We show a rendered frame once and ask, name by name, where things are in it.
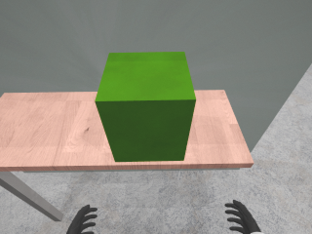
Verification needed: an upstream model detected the table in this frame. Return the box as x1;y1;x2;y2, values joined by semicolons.
0;90;254;221

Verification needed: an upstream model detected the left robot hand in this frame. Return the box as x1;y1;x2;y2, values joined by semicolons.
66;205;98;234

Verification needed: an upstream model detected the carton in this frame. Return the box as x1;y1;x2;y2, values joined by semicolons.
95;52;196;163

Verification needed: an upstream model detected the right robot hand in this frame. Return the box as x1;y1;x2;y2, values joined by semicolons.
224;200;261;234

